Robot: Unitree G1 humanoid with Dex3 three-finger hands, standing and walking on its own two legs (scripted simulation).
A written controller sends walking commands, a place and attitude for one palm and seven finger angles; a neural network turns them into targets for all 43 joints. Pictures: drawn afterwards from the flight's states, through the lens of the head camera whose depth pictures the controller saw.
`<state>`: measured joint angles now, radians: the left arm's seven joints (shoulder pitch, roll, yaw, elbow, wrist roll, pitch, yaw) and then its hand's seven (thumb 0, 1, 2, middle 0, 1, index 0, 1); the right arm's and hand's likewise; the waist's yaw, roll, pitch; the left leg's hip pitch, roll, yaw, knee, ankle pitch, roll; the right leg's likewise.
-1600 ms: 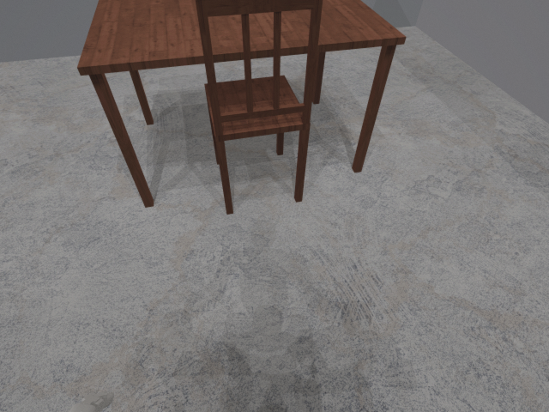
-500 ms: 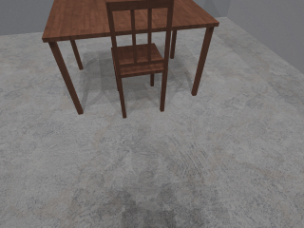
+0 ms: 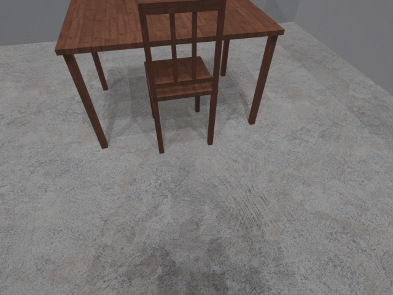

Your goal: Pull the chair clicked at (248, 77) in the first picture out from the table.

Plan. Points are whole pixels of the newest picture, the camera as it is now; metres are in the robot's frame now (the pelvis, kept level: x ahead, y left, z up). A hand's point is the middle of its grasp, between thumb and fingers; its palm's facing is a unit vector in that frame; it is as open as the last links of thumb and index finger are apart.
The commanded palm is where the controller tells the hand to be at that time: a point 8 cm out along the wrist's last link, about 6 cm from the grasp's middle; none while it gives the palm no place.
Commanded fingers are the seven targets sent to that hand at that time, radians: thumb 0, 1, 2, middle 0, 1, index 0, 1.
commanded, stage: walk to a spot facing it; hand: left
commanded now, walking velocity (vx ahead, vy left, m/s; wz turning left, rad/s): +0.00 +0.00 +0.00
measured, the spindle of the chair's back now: (173, 50) +1.16 +0.17 -0.06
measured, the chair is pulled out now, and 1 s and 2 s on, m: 0.00 0.00 0.00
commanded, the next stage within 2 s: turn to face it in 1.58 s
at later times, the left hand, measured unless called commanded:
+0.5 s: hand out of the picture +0.10 +0.14 -0.18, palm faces -0.12 -0.97 -0.23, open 7.4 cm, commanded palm none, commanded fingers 0.00 0.90 0.90 -0.20 -0.30 -0.20 -0.30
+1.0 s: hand (152, 220) +0.36 +0.15 -0.20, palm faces -0.34 -0.93 -0.17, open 7.4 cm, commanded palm none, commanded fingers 0.00 0.90 0.90 -0.20 -0.30 -0.20 -0.30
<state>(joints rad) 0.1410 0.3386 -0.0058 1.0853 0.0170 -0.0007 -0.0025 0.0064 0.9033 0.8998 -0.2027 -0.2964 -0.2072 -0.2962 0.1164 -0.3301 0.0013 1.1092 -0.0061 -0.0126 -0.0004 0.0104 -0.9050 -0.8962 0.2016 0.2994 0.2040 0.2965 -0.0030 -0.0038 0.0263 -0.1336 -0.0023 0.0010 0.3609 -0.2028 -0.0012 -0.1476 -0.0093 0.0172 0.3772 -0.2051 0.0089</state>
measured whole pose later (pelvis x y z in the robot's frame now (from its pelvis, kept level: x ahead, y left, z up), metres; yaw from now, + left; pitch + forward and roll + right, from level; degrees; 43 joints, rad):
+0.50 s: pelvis +0.08 -0.05 -0.02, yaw -12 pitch -1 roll +0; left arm 0.36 0.18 0.04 1.01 0.02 -0.04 -0.02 0.01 0.91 0.90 -0.20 -0.30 -0.21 -0.30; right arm 0.28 -0.23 -0.04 1.09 -0.02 0.01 0.01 0.01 -0.91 -0.90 0.20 0.30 0.20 0.30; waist 0.04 0.03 0.04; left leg -0.39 0.10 0.07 1.10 -0.42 -0.02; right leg -0.23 0.03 -0.07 0.58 -0.34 -0.07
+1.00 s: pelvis +0.31 -0.03 -0.02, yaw -26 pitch -1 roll -1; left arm 0.37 0.21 0.08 1.07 0.03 -0.01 0.00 0.01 0.91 0.90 -0.20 -0.30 -0.20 -0.30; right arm 0.15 -0.13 -0.02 0.95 -0.02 -0.08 0.00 0.01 -0.91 -0.90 0.20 0.30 0.20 0.30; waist 0.03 -0.05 0.05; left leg -0.34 0.06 0.19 0.63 -0.27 0.06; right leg -0.36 0.00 0.02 1.26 -0.40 -0.03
